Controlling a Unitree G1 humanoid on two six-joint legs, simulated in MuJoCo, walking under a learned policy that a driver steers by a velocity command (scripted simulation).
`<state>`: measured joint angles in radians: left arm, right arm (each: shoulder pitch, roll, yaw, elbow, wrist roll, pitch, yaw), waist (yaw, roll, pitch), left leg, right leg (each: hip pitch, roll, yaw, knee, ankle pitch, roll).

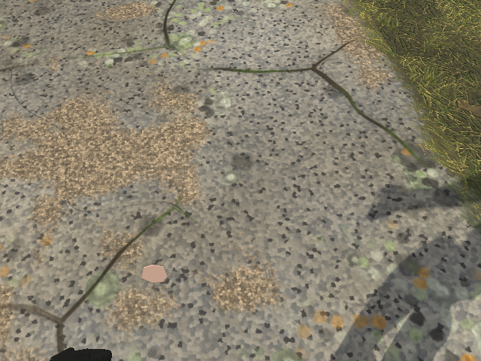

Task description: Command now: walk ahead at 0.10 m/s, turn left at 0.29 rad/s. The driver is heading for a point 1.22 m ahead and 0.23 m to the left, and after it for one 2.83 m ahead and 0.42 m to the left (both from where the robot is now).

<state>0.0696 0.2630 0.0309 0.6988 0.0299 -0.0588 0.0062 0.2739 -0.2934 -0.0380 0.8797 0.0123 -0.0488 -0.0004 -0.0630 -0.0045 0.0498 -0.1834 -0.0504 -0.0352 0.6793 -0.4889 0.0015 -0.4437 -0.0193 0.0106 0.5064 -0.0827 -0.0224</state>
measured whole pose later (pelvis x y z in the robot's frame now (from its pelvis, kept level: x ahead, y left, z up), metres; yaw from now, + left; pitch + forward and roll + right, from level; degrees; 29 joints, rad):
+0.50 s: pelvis +0.02 +0.03 +0.01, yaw +17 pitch +1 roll -3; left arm 0.09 0.32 0.09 0.79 0.01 0.03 0.05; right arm 0.25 -0.30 -0.07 0.74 0.00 0.02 -0.02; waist -0.02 -0.03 0.05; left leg -0.29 0.00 -0.03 0.51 -0.25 0.05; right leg -0.55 0.00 0.00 1.05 -0.41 0.04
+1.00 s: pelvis +0.06 +0.02 +0.01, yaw +22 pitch +0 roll +0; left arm 0.20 0.25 0.04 0.84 0.00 -0.03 0.01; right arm 0.20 -0.27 -0.04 0.79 0.00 0.01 -0.01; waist 0.00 0.02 0.01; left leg -0.26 -0.03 -0.04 0.63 -0.41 0.02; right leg -0.19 0.00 0.01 0.50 -0.30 -0.01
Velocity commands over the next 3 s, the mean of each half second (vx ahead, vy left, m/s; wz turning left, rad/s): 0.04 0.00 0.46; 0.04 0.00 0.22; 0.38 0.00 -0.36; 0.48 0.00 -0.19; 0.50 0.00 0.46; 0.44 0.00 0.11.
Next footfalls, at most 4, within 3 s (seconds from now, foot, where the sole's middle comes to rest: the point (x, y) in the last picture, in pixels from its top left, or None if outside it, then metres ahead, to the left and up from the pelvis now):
0.36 left None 0.05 0.13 -0.77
0.80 right None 0.12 -0.09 -0.77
1.56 right None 0.45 -0.01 -0.77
2.12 left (174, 262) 0.76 0.21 -0.77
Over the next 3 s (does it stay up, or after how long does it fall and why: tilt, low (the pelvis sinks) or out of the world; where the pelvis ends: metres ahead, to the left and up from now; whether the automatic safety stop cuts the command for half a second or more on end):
stays up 1.06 0.19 0.01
